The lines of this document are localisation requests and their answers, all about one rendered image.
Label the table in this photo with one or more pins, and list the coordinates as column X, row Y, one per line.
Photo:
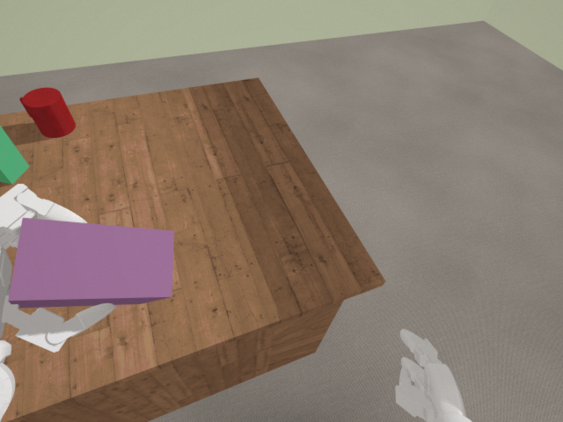
column 263, row 256

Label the sponge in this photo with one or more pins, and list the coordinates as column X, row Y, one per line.
column 64, row 264

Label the robot left hand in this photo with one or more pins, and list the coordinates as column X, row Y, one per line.
column 43, row 327

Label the robot right hand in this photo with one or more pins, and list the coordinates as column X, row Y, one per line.
column 435, row 391

